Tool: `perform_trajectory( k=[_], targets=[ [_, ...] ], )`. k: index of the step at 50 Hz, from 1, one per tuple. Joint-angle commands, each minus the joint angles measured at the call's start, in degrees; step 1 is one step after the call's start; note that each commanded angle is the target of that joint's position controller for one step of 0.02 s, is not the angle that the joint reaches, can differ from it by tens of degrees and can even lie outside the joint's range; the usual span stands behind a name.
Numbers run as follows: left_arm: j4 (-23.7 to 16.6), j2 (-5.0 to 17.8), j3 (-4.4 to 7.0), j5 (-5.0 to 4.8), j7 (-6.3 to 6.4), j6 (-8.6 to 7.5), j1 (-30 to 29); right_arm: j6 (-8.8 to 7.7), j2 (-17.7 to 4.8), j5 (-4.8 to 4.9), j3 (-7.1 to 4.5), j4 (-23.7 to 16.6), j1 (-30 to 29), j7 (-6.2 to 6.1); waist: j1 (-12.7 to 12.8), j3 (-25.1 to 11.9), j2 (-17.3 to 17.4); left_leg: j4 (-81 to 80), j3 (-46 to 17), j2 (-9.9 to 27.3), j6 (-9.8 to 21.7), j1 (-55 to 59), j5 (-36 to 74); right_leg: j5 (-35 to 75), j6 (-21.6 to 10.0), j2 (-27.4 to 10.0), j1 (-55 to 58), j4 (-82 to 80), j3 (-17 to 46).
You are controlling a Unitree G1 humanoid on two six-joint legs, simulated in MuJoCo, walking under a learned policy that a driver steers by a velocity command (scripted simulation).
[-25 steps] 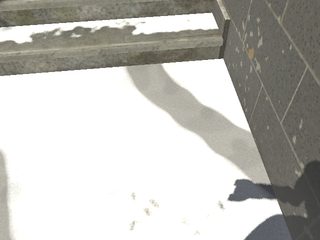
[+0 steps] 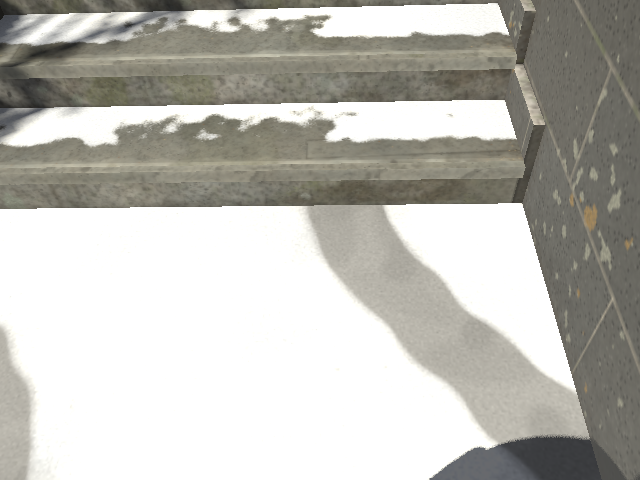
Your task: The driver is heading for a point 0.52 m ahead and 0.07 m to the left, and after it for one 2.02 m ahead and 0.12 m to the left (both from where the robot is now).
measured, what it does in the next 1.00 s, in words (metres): walks ahead: left foot, then right foot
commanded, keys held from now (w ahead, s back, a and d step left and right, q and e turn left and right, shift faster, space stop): w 0.16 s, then no key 0.60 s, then w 0.24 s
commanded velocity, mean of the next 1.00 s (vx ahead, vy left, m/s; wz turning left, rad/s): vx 0.24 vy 0.00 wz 0.00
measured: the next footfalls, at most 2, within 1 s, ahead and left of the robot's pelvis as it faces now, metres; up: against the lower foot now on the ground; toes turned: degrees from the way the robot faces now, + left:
left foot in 0.16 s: +0.30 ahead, +0.16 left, +0.00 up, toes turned +3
right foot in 0.60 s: +0.41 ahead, -0.08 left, +0.00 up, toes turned -3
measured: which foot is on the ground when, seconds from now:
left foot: up 0.00-0.14, down 0.16-1.00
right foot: down 0.00-0.18, up 0.20-0.58, down 0.60-1.00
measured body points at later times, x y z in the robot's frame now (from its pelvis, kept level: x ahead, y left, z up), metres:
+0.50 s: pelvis +0.23 +0.08 +0.00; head +0.25 +0.09 +0.45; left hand +0.34 +0.34 -0.14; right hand +0.31 -0.17 -0.14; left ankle +0.26 +0.16 -0.75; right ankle +0.32 -0.08 -0.71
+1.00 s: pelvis +0.33 +0.04 -0.02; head +0.34 +0.03 +0.43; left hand +0.40 +0.30 -0.15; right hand +0.33 -0.22 -0.17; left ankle +0.26 +0.16 -0.75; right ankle +0.34 -0.07 -0.74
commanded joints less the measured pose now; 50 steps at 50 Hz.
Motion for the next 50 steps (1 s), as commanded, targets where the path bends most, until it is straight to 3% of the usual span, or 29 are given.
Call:
perform_trajectory(
  k=[1, 4, 5, 6, 7, 8, 9, 10, 11, 12, 13, 14, 17, 20, 24, 28, 30, 31, 32, 33, 34, 36, 39, 42, 44, 46, 47, 48, 50],
  targets=[
    [-1.3, 8.6, 1.34, -0.46, -0.26, -0.16, 2.6, -0.82, -2.1, -0.32, 0.22, -5.3, -7.8, 1.45, 0.8, 7.4, -7.1, -5.4, 2.1, -2.3, 0.5, -0.6, 0.9, 16.0, -7.6, -13.8, -2.3, -1.2, 4.3],
    [-1.4, 8.8, 1.44, -0.97, 0.08, 0.35, 1.4, -0.6, -3.3, 0.62, 0.2, -7.1, -9.6, 2.83, 0.6, 9.4, -8.5, -11.4, 2.4, -2.4, 3.3, 2.6, -3.7, 16.6, -6.3, -15.8, 0.1, 0.5, 4.4],
    [-1.1, 10.9, 2.06, -1.23, 0.61, 0.68, 0.9, -0.73, -3.8, 0.84, 0.04, -7.4, -8.7, 2.8, -0.3, 8.0, -9.0, -13.1, 3.1, -3.3, 4.1, 6.0, -6.2, 22.4, -6.0, -16.6, 1.4, 2.6, 4.9],
    [-1.2, 11.7, 2.42, -0.88, 0.7, 0.97, 0.3, -0.81, -5.5, 0.76, -0.72, -6.5, -4.2, 2.65, -2.8, 5.2, -10.2, -12.1, 4.3, -4.9, 5.4, 12.1, -7.8, 34.3, -5.6, -16.5, 2.4, 6.7, 4.4],
    [-1.4, 11.4, 2.38, -0.6, 0.73, 1.44, -1.1, -0.76, -8.1, 0.5, -2.07, -3.9, 4.7, 2.28, -7.3, -0.1, -9.6, -11.9, 5.9, -7.2, 7.0, 22.4, -9.2, 43.5, -4.4, -14.1, 1.7, 16.8, 2.4],
    [-2.2, 9.6, 1.65, -0.03, 0.77, 1.61, -0.5, -0.51, -11.4, 0.27, -3.3, -1.2, 15.1, 1.66, -11.2, -8.2, -6.5, -9.1, 1.8, -3.3, 9.1, 39.1, -7.3, 37.0, -2.6, -11.3, -6.7, 31.9, 0.6],
    [-2.9, 1.2, -0.59, 0.67, 0.19, 0.59, 8.5, -0.29, -18.4, -1.33, -4.67, 0.1, 20.8, 1.3, -7.3, -18.8, 10.3, -10.3, -23.4, 12.6, 18.5, 62.2, -6.6, 9.0, 1.3, -1.3, -28.5, 56.1, 0.2],
    [-1.6, 0.7, -0.98, -0.81, -0.1, -1.08, 9.1, -0.17, -15.0, -1.22, -3.37, 0.4, 21.3, 1.62, -7.6, -25.2, 15.5, -22.7, -41.8, 18.2, 21.7, 64.4, -5.5, -19.7, 2.3, 4.2, -35.7, 67.3, 8.7],
    [-3.2, 7.0, 0.72, -2.32, -0.27, -1.99, 2.4, -0.48, -11.3, -0.71, -2.13, -0.1, 16.7, 1.59, -7.5, -17.0, 10.5, -22.2, -32.5, 15.9, 18.0, 56.5, -0.7, -18.8, 1.3, 0.6, -39.1, 71.7, 10.9],
    [-4.6, 8.1, 0.97, -2.38, 0.04, -2.02, -2.8, -0.41, -8.7, -0.54, -1.21, -1.2, 11.0, 1.37, -6.0, -10.6, 5.7, -21.4, -22.0, 13.7, 15.8, 47.2, 7.7, -15.3, 0.9, -2.6, -39.3, 69.9, 7.9],
    [-4.6, 7.5, 1.25, -1.41, 0.52, -1.55, -4.7, -0.49, -6.8, -0.75, -0.48, -1.5, 7.3, 1.48, -4.2, -6.7, 1.8, -22.2, -15.0, 11.3, 14.8, 38.6, 14.9, -11.7, 1.2, -4.9, -36.8, 66.1, 6.7],
    [-4.4, 6.8, 1.67, -0.79, 0.9, -0.58, -4.2, -0.74, -5.4, -1.22, -0.11, -1.3, 5.6, 1.54, -2.3, -5.5, 2.7, -23.3, -10.2, 8.9, 13.6, 33.0, 18.7, -9.6, 1.1, -6.8, -32.4, 62.0, 6.7],
    [-3.2, 3.0, 1.49, -0.53, 1.31, 1.65, -1.4, -1.16, -4.4, -2.47, 0.46, 0.5, 4.5, 1.22, 0.6, -4.7, 3.3, -26.4, -3.7, 6.5, 14.7, 25.9, 25.6, -5.8, 1.8, -6.7, -26.0, 55.6, 5.7],
    [-4.6, 2.9, 1.66, 0.26, 1.78, 2.6, -5.2, -0.83, -5.3, -2.33, 0.58, 1.5, 3.3, -0.03, 1.1, -4.8, 3.3, -27.1, -0.7, 5.8, 15.0, 26.0, 25.7, -0.2, 3.0, -7.1, -26.3, 43.9, 5.6],
    [-5.5, 3.1, 1.64, 0.01, 1.58, 3.51, -11.5, 0.78, -6.9, -1.99, 0.41, 2.8, 4.1, -1.09, -1.4, -4.6, 3.1, -28.4, -0.5, 5.3, 13.7, 26.7, 11.5, 6.0, 3.6, -6.4, -22.8, 31.4, 4.6],
    [-5.6, 3.8, 2.05, 0.25, 1.65, 3.89, -13.8, 2.13, -5.8, -1.27, 0.83, 4.1, 4.0, -1.31, -1.7, -1.6, 2.6, -27.2, -3.4, 5.4, 13.0, 26.9, -5.5, 4.7, 2.8, -5.5, -19.8, 21.5, 4.0],
    [-4.7, 4.9, 2.3, 1.23, 1.74, 3.56, -12.6, 2.45, -3.7, -0.67, 1.52, 5.0, 5.9, -1.31, -1.2, -1.3, -0.1, -23.8, -3.1, 1.7, 8.8, 26.0, -13.2, 15.2, 1.5, -6.6, -13.3, 13.0, 5.1],
    [-4.7, 7.2, 2.65, 1.22, 1.94, 3.49, -12.1, 2.31, -3.1, -1.48, 1.68, 5.2, 8.1, -1.23, -3.2, -1.8, -3.5, -20.7, -1.6, -1.4, 6.6, 24.4, -17.3, 23.5, 0.4, -9.4, -10.3, 13.8, 7.6],
    [-4.1, 9.5, 3.19, 0.26, 1.98, 3.65, -14.0, 2.33, -2.8, -1.53, 1.41, 6.0, 12.6, -1.21, -7.1, -1.8, -9.8, -21.3, 1.1, -5.2, 5.1, 23.1, -20.5, 21.3, -1.8, -9.9, -10.0, 15.3, 8.3],
    [-3.6, 5.8, 2.75, -0.13, 1.52, 3.72, -14.6, 2.82, -2.9, -1.57, 1.57, 6.1, 10.2, -1.56, -5.0, -1.4, -9.2, -21.1, 2.8, -5.8, 4.1, 26.6, -20.6, 13.1, -1.3, -8.0, -14.2, 14.0, 7.4],
    [-3.3, 3.9, 2.3, 0.14, 1.29, 3.62, -14.9, 3.42, -3.7, -1.29, 1.41, 5.8, 7.7, -1.83, -4.1, -0.3, -7.3, -20.6, 2.9, -5.6, 3.9, 27.4, -20.2, 10.7, -0.2, -6.9, -15.8, 13.3, 6.8],
    [-2.9, 4.0, 2.24, 0.51, 1.17, 3.18, -15.7, 4.37, -3.8, -1.21, 1.36, 5.9, 6.4, -2.3, -3.7, -0.3, -5.9, -20.1, 2.5, -5.0, 4.0, 27.9, -17.1, 13.8, 0.8, -5.9, -15.1, 13.8, 5.8],
    [-0.9, 4.1, 2.33, 0.09, 1.4, 2.85, -13.8, 4.62, -3.9, -1.01, 1.23, 7.0, 7.3, -2.26, -3.4, -2.9, -4.7, -19.4, 2.8, -4.8, 4.3, 29.7, -17.6, 12.9, 0.3, -4.9, -12.7, 15.2, 4.6],
    [-0.3, 4.4, 2.69, -0.8, 1.64, 2.94, -13.7, 4.74, -5.3, 0.13, 0.4, 7.4, 7.4, -2.25, -3.4, 1.9, -1.0, -20.4, 0.2, -3.7, 7.3, 26.2, -38.7, -11.4, -1.5, -2.4, -18.6, 18.2, 2.6],
    [-1.5, 3.3, 2.37, -1.17, 1.44, 1.52, -16.5, 3.62, -6.8, 0.82, -0.17, 8.1, 10.9, -2.3, -5.0, 6.5, 2.9, -25.2, -9.0, 2.6, 11.0, 29.3, -45.9, -13.7, -1.9, -1.5, -28.4, 23.1, 1.3],
    [-3.3, 1.9, 1.97, -1.16, 0.45, -0.36, -19.9, 2.12, -9.8, 0.98, -1.25, 9.1, 13.4, -2.26, -5.6, 8.9, 7.5, -29.0, -20.6, 12.0, 15.6, 35.3, -41.7, -7.1, -2.2, -2.2, -36.5, 30.2, -0.3],
    [-3.6, 2.2, 2.07, -1.07, -0.1, -1.01, -20.7, 1.45, -9.1, 0.73, -1.23, 9.3, 13.8, -2.2, -5.6, 8.6, 7.3, -28.3, -21.8, 13.6, 16.4, 37.1, -34.7, -8.5, -2.7, -3.2, -38.1, 32.2, 0.7],
    [-3.6, 2.2, 2.14, -1.26, -0.62, -1.45, -20.5, 0.99, -8.3, 0.56, -1.1, 9.3, 13.9, -2.01, -5.1, 7.6, 7.0, -27.1, -20.9, 14.1, 16.3, 39.2, -27.7, -10.5, -3.2, -4.0, -38.7, 32.9, 1.1],
    [-2.2, 1.9, 2.24, -1.96, -1.33, -1.77, -17.0, 1.08, -8.2, 1.33, -1.11, 8.4, 10.7, -1.56, -2.3, 6.0, 5.7, -25.0, -14.3, 11.4, 13.3, 36.4, -21.7, -7.7, -3.8, -3.6, -30.2, 24.8, -0.6]
  ],
)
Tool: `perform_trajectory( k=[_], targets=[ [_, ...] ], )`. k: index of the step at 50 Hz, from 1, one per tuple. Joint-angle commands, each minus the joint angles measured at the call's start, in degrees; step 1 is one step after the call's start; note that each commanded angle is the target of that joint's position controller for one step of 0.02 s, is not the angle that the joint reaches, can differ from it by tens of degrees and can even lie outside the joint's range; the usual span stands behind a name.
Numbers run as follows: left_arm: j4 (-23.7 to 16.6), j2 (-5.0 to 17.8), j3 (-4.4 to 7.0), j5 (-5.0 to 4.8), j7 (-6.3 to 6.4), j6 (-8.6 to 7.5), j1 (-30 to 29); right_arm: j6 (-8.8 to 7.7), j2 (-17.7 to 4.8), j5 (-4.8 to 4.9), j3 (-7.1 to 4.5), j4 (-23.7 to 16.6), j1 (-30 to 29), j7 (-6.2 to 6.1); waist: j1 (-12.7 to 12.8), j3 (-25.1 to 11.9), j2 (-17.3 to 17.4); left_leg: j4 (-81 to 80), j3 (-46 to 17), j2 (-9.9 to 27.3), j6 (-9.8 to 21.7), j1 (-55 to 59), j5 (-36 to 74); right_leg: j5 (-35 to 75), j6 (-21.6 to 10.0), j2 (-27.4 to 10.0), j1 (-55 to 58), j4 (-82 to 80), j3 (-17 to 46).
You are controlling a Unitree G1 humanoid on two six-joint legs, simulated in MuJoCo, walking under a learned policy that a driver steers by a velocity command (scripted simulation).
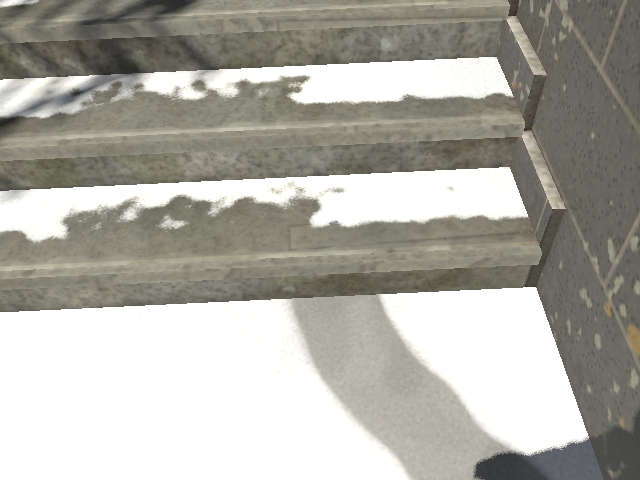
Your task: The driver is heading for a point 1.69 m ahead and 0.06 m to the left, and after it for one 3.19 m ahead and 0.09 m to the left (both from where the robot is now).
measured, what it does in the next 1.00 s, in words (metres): walks ahead: left foot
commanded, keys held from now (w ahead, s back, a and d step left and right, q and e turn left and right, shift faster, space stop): w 1.00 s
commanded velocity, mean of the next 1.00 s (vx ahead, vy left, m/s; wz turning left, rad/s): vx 0.46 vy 0.00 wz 0.00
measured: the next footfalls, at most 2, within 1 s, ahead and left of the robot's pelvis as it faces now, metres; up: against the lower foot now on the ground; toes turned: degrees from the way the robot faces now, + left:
left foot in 0.56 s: +0.44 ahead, +0.13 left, +0.00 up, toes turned +2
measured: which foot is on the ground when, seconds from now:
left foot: down 0.00-0.06, up 0.08-0.54, down 0.56-1.00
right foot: down 0.00-0.56, up 0.58-1.00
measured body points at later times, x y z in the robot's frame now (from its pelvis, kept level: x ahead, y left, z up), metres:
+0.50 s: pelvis +0.21 +0.00 +0.00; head +0.23 -0.01 +0.45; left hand +0.11 +0.26 -0.13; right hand +0.44 -0.22 -0.10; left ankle +0.40 +0.13 -0.70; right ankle +0.03 -0.12 -0.73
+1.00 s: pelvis +0.49 +0.04 +0.01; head +0.50 +0.05 +0.46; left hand +0.68 +0.29 -0.09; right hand +0.48 -0.23 -0.13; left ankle +0.40 +0.13 -0.73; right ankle +0.68 -0.12 -0.68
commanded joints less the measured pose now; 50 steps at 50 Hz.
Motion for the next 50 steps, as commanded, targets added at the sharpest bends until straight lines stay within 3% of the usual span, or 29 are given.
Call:
perform_trajectory(
  k=[1, 2, 3, 4, 5, 6, 8, 9, 10, 12, 13, 16, 19, 23, 25, 26, 27, 28, 29, 30, 31, 32, 33, 35, 37, 40, 43, 47, 50],
  targets=[
    [-1.9, 5.1, 1.37, -0.57, -0.84, -1.86, 0.8, -0.85, -8.9, 0.73, -1.58, -4.1, -6.3, 0.34, 4.3, 4.3, 5.3, -10.7, -13.7, 13.4, 9.1, -5.0, 9.3, 6.2, -1.2, 0.2, 4.1, -10.9, -1.6],
    [0.4, 6.4, 2.18, 0.25, -0.5, -1.34, 7.1, -1.12, -9.5, 0.64, -1.65, -5.3, -8.8, 0.51, 7.3, 1.9, 3.7, -4.4, -8.9, 9.3, 6.8, -12.2, 17.6, 9.7, -1.1, 1.5, 16.7, -11.8, -0.5],
    [2.1, 11.4, 3.77, 0.72, 0.02, -1.22, 15.9, -1.45, -6.3, 0.3, -0.78, -7.0, -11.3, 0.58, 10.4, -0.5, -8.1, 15.2, 0.2, 1.9, 2.1, -21.6, 19.8, 5.9, -5.4, -8.7, 25.7, -19.9, 16.3],
    [3.1, 14.2, 3.89, 0.93, -0.43, -1.42, 21.4, -2.43, -2.7, -0.52, 0.1, -8.3, -10.0, 0.53, 10.2, -4.4, -20.1, 32.7, -0.8, -4.3, 0.0, -33.7, -5.7, 9.8, -12.7, -20.4, 35.1, -27.6, 39.2],
    [2.0, 9.2, 1.97, 1.52, -0.28, -1.79, 17.1, -3.08, -4.7, 0.33, -0.39, -7.9, -9.9, 1.03, 7.4, -2.4, -11.5, 41.7, -6.7, -0.7, 1.3, -39.3, -8.8, 10.5, -12.4, -21.4, 33.4, -25.7, 37.6],
    [0.1, 7.1, 1.12, 1.57, -0.02, -2.04, 12.2, -3.51, -5.0, 1.42, -0.29, -7.7, -9.6, 1.77, 5.2, 0.0, -8.4, 43.1, -7.3, 2.0, 2.8, -40.8, -4.1, 12.4, -10.1, -19.2, 30.5, -25.0, 30.4],
    [-1.5, 6.6, 0.1, 2.09, -0.58, -1.98, 9.3, -3.25, -5.5, 0.37, -0.82, -6.9, -9.1, 1.87, 3.4, 3.0, -3.4, 39.0, -6.5, 5.8, 3.0, -39.2, 4.0, 18.5, -7.0, -16.1, 24.7, -27.4, 20.7],
    [-1.7, 5.5, -0.43, 2.53, -0.75, -1.9, 8.8, -2.56, -5.8, -0.03, -1.05, -7.1, -8.5, 1.87, 2.4, 3.0, -4.3, 35.8, -5.9, 5.9, 2.7, -36.3, 6.5, 22.3, -6.4, -14.3, 22.6, -28.4, 17.3],
    [-1.2, 6.9, -0.31, 2.3, -1.02, -1.85, 10.1, -2.11, -3.8, -0.32, -0.45, -7.6, -9.2, 1.95, 2.2, 3.0, -4.9, 33.6, -4.9, 5.7, 2.1, -35.2, 8.0, 22.4, -6.7, -13.9, 21.5, -30.4, 15.9],
    [0.1, 8.2, -0.19, 1.43, -0.6, -1.82, 12.3, -1.65, -2.6, -1.03, -0.24, -8.5, -10.7, 1.78, 1.5, 3.4, -4.9, 29.8, -4.1, 5.2, 0.5, -36.1, 11.0, 26.2, -7.0, -13.7, 21.2, -31.4, 13.8],
    [0.0, 9.0, -0.07, 1.66, -0.3, -1.77, 12.6, -1.45, -3.0, -1.1, -0.38, -9.4, -12.7, 1.63, 1.7, 3.9, -4.5, 27.3, -3.7, 4.7, -0.6, -36.9, 13.4, 29.1, -6.7, -13.4, 20.6, -31.5, 12.0],
    [-0.5, 8.1, -0.51, 2.21, 0.27, -1.44, 13.1, -0.99, -2.1, -0.66, 0.06, -12.1, -19.4, 1.77, 3.5, 5.8, -7.0, 18.1, -2.1, 3.5, -1.5, -35.9, 22.1, 26.1, -5.7, -11.3, 17.7, -33.5, 7.1],
    [0.1, 7.7, -0.9, 1.71, 1.29, -1.25, 14.7, -0.98, -2.5, -0.27, -0.08, -14.3, -24.7, 2.6, 4.6, 7.9, -8.3, 10.1, -1.2, 2.9, -1.1, -32.8, 27.1, 21.8, -4.6, -10.9, 15.9, -35.0, 4.9],
    [0.3, 10.3, 0.35, 0.95, 2.06, -0.54, 14.7, -1.92, -2.9, 0.5, 0.25, -17.2, -29.9, 4.11, 4.7, 9.2, -8.2, 1.3, -1.0, 2.5, 1.2, -29.3, 26.2, 20.6, -4.2, -13.3, 19.7, -34.9, 4.5],
    [0.7, 11.8, 1.21, 0.98, 1.96, 0.0, 14.4, -2.14, -4.9, 0.2, -0.52, -17.2, -27.6, 4.14, 2.9, 8.1, -8.7, -0.1, -0.4, 1.3, 3.2, -26.8, 21.5, 32.7, -3.3, -14.7, 23.8, -29.9, 4.0],
    [0.3, 11.9, 1.31, 0.99, 1.98, 0.21, 13.9, -2.29, -6.0, 0.14, -0.99, -16.8, -24.1, 4.19, 0.8, 4.4, -9.2, -0.1, 0.3, 0.1, 4.0, -22.1, 18.9, 42.5, -2.7, -14.9, 26.0, -25.1, 3.7],
    [0.1, 11.9, 1.48, 0.84, 1.72, 0.56, 12.9, -2.22, -7.6, 0.25, -2.09, -14.1, -16.0, 3.74, -3.2, -0.7, -10.2, 0.3, 1.4, -1.7, 5.7, -12.6, 18.5, 53.4, -1.9, -14.0, 26.3, -16.0, 2.6],
    [-0.7, 11.0, 1.09, 0.94, 1.63, 0.91, 12.2, -1.99, -10.5, 0.41, -3.61, -10.6, -4.7, 3.12, -7.8, -7.4, -9.2, 1.2, 0.4, -1.0, 7.3, 2.2, 18.4, 52.7, 0.0, -10.8, 20.2, -3.2, 0.5],
    [-2.2, 7.1, -0.09, 1.72, 1.29, 0.74, 15.4, -1.69, -14.9, -1.03, -4.62, -8.5, 4.4, 2.47, -7.8, -16.3, 1.8, 1.7, -17.4, 11.8, 12.2, 23.2, 12.3, 31.4, 1.9, -5.6, 1.4, 17.4, -0.6],
    [-1.9, 0.2, -2.12, 0.92, 0.47, -0.96, 20.2, -1.83, -15.6, -1.22, -4.21, -7.6, 5.6, 3.13, -4.1, -23.7, 15.9, -9.7, -44.7, 21.7, 18.9, 33.1, -2.3, -10.4, 3.7, 4.3, -14.5, 32.9, 6.2],
    [-2.7, 6.6, -0.59, -0.77, 0.02, -2.49, 13.7, -2.27, -10.6, -0.75, -2.79, -7.9, 2.2, 3.23, -5.5, -17.4, 10.8, -13.7, -43.6, 19.2, 15.8, 28.1, -7.0, -9.6, 2.3, 1.1, -20.7, 39.4, 11.1],
    [-4.6, 9.5, 0.11, -1.65, -0.08, -3.36, 8.3, -2.65, -8.5, -0.49, -2.12, -8.7, -2.9, 3.15, -4.3, -9.3, 7.5, -14.7, -34.4, 17.6, 13.3, 19.2, -2.2, -4.0, 1.2, -1.8, -23.1, 39.1, 9.0],
    [-4.8, 10.1, 0.34, -1.14, 0.59, -3.68, 5.9, -2.97, -7.5, -0.9, -1.69, -9.7, -8.1, 3.12, -2.0, -5.7, 1.8, -15.8, -27.3, 15.8, 11.9, 9.9, 7.1, 2.0, 0.9, -5.0, -19.7, 36.0, 7.9],
    [-4.5, 8.1, 0.84, 0.19, 0.95, -2.37, 7.0, -3.45, -4.7, -2.1, -0.75, -9.3, -10.8, 3.5, 1.9, -3.7, 2.2, -18.3, -19.1, 12.6, 11.4, -1.0, 15.4, 6.7, 0.8, -8.2, -12.7, 31.6, 8.2],
    [-4.8, 6.1, 0.71, 0.21, 0.98, -0.97, 7.5, -3.58, -5.0, -1.71, -0.66, -8.1, -9.8, 3.34, 2.9, -1.9, 3.0, -21.2, -15.8, 11.7, 12.5, -5.1, 15.8, 7.1, 1.3, -9.0, -11.7, 28.1, 7.5],
    [-7.5, 7.1, 1.07, 1.1, 1.3, -0.32, 0.7, -3.79, -7.8, -1.56, -1.02, -7.0, -7.0, 1.96, 2.0, 1.6, 1.2, -24.0, -13.3, 12.0, 13.3, -5.5, 18.5, 13.6, 3.4, -9.4, -17.9, 20.3, 6.7],
    [-9.5, 7.2, 1.18, 1.97, 0.68, -0.72, -4.9, -3.06, -9.2, -1.76, -1.13, -6.7, -4.3, 0.93, 0.3, 1.7, 0.5, -23.6, -9.3, 10.2, 11.9, -2.1, 23.5, 24.0, 4.5, -8.5, -20.7, 9.5, 5.8],
    [-11.8, 5.3, 0.11, 0.67, 0.04, -1.28, -13.7, -2.75, -8.7, -0.7, -0.73, -5.0, 0.9, 0.42, -2.8, 3.9, 1.3, -24.3, -6.8, 9.4, 10.1, 0.9, 22.2, 29.1, 4.5, -5.3, -18.5, -3.2, 2.7],
    [-13.7, 5.3, -0.41, 0.58, -0.61, -1.84, -18.8, -2.18, -9.4, -0.99, -1.03, -4.3, 2.7, 0.18, -3.9, 4.7, 1.2, -21.6, -6.4, 11.1, 9.9, 7.4, 27.3, 26.9, 3.9, -3.7, -19.2, -8.5, 2.3]
  ],
)
Keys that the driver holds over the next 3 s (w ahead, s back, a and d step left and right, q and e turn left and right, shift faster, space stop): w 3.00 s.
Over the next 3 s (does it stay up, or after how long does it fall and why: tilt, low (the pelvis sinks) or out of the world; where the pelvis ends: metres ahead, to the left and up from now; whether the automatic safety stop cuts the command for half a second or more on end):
stays up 1.61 0.17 0.47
